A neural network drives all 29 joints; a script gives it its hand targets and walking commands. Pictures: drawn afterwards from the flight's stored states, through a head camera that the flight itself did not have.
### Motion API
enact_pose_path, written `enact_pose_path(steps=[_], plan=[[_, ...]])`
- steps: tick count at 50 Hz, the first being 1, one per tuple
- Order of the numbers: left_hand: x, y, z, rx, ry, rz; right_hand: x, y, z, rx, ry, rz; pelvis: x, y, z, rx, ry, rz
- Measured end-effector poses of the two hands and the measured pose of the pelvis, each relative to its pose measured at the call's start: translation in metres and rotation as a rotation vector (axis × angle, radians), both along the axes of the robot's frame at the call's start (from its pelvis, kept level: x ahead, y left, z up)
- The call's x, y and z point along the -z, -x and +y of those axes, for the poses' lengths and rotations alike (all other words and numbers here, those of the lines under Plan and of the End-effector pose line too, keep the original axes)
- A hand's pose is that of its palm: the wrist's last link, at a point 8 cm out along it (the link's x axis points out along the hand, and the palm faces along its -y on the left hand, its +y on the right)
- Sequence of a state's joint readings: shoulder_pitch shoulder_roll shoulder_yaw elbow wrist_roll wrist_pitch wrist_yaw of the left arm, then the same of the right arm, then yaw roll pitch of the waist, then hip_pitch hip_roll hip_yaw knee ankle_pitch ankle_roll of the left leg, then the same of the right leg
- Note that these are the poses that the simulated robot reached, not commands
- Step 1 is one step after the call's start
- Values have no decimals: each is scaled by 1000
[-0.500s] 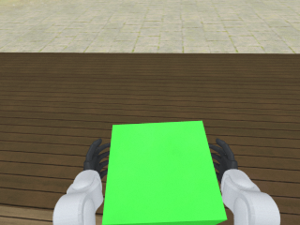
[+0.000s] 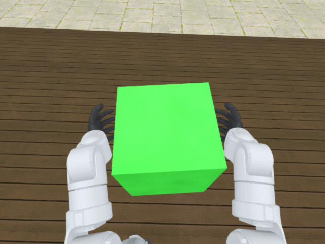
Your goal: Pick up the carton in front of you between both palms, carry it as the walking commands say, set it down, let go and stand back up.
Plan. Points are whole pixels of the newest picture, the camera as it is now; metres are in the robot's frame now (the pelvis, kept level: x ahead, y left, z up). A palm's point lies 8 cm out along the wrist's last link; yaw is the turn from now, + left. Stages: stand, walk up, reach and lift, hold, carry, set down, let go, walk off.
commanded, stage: carry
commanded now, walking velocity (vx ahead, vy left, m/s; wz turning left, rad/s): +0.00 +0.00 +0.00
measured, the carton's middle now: (165, 145) +0.36 +0.00 +0.02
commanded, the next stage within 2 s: none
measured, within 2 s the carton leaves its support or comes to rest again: neither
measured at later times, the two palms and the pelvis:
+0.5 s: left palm (108, 93) +0.44 +0.14 +0.13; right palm (233, 93) +0.44 -0.17 +0.12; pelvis +0.12 -0.02 +0.03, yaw +1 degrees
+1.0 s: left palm (117, 94) +0.45 +0.12 +0.11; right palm (237, 91) +0.46 -0.18 +0.11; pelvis +0.13 -0.04 +0.01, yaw +2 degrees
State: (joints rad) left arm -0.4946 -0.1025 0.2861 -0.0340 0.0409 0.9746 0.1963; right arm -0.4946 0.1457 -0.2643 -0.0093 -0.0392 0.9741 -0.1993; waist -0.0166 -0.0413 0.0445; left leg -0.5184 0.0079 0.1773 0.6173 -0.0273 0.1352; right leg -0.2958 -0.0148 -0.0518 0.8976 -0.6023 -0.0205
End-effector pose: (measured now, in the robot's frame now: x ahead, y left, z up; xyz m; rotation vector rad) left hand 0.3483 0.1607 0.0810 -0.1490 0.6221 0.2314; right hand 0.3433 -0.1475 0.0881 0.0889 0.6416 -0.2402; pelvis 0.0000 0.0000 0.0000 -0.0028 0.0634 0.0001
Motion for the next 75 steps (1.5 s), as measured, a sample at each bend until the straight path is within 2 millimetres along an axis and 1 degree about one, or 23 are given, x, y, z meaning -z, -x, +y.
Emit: enact_pose_path(steps=[4, 8, 11, 18, 22, 28, 30, 34, 37, 41, 45, 53, 66, 75], plan=[[8, -27, 0, -3, 36, 21, 14, -22, 3, 15, -56, 20, -9, -22, 3, 1, 8, 26], [4, -44, -3, -10, 25, -12, 15, -37, 0, 20, -81, -14, -12, -45, 2, -7, 8, 34], [-4, -51, -7, -13, 17, -32, 8, -47, -3, 11, -90, -34, -17, -61, 0, -14, 13, 38], [-36, -72, -12, -31, -21, -90, -22, -79, -10, -29, -68, -89, -24, -93, -13, -20, -2, 49], [-42, -83, -16, -31, -13, -73, -30, -91, -15, -30, -48, -70, -26, -111, -18, -18, -12, 42], [-45, -99, -26, -13, -35, -65, -32, -104, -25, -12, -52, -61, -23, -124, -27, -20, -17, 27], [-43, -103, -32, -15, -39, -69, -28, -107, -31, -11, -52, -67, -16, -129, -32, -19, -21, 17], [-35, -105, -41, -24, -34, -24, -19, -110, -40, -15, -65, -22, -16, -138, -37, -27, -12, 7], [-32, -108, -43, -25, -25, -19, -18, -116, -41, -22, -61, -16, -16, -140, -40, -25, -12, 10], [-33, -111, -41, -32, -22, -45, -23, -123, -40, -27, -41, -42, -14, -139, -43, -25, -13, 17], [-32, -110, -38, -39, -17, -51, -23, -123, -38, -30, -32, -48, -12, -138, -45, -26, -12, 21], [-31, -99, -38, -36, -6, -43, -20, -111, -37, -27, -40, -39, -12, -131, -44, -28, -12, 12], [-44, -78, -39, -31, -22, -48, -33, -89, -38, -22, -33, -46, -16, -114, -41, -27, -9, -10], [-48, -71, -37, -36, -27, -39, -37, -82, -37, -24, -28, -37, -17, -107, -40, -28, -8, -14]])
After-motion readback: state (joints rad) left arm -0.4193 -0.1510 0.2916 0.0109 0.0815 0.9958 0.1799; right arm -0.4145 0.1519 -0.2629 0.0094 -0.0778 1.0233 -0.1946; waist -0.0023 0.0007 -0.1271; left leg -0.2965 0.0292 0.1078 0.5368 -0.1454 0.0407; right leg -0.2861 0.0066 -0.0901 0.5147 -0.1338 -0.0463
